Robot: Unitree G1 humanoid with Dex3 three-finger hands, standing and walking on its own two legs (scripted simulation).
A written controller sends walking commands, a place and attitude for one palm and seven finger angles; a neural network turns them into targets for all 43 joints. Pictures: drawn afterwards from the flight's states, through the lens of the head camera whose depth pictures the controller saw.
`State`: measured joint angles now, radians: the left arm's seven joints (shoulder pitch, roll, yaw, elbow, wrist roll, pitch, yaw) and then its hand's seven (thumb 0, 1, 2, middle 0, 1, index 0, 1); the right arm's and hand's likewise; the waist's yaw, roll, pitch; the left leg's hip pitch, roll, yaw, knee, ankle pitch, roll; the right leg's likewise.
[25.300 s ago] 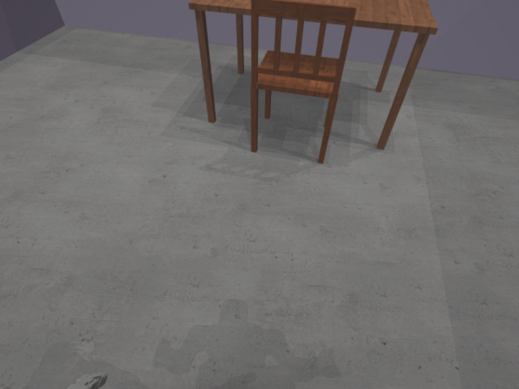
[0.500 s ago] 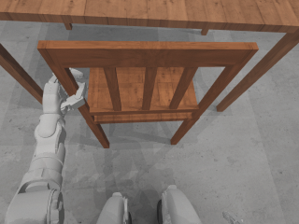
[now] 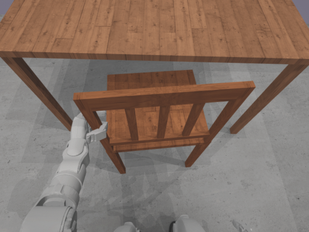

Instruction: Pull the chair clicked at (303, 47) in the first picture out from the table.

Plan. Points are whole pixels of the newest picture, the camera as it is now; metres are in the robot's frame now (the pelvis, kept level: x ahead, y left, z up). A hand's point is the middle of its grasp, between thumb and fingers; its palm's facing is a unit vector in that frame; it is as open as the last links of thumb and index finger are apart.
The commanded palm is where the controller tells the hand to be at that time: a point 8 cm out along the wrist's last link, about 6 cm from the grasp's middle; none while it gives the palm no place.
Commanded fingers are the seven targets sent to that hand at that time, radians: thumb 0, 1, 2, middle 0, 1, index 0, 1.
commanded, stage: step backward, pulling the chair out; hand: left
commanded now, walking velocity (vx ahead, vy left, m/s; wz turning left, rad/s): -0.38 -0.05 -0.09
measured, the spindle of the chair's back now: (162, 122) +0.43 -0.04 -0.09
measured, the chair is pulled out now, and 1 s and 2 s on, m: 0.03 0.14 0.18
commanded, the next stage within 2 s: none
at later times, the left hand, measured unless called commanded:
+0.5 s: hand (108, 151) +0.33 +0.12 -0.05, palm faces +0.04 -0.99 -0.14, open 5.8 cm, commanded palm +0.32 +0.17 -0.05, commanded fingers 0.00 0.90 0.90 -0.50 -1.45 -0.50 -1.45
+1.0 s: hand (113, 186) +0.24 +0.10 -0.05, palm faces -0.03 -0.99 -0.15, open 5.8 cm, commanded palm +0.25 +0.15 -0.05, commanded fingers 0.00 0.90 0.90 -0.50 -1.45 -0.50 -1.45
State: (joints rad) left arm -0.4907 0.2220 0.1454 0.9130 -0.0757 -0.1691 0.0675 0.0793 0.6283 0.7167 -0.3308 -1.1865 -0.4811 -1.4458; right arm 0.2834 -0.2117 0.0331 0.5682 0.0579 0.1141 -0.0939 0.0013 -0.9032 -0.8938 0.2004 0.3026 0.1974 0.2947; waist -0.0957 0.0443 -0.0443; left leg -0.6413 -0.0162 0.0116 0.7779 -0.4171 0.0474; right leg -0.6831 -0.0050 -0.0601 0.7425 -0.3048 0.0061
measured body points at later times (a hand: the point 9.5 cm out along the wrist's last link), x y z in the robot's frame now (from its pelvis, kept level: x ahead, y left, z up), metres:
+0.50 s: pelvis -0.05 -0.01 +0.02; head +0.05 -0.01 +0.46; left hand +0.32 +0.17 -0.04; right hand -0.02 -0.28 -0.11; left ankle -0.04 +0.08 -0.71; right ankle +0.00 -0.13 -0.71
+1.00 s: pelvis -0.12 +0.00 +0.01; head -0.04 -0.01 +0.45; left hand +0.24 +0.15 -0.04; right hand -0.06 -0.28 -0.12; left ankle -0.06 +0.10 -0.71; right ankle -0.01 -0.13 -0.70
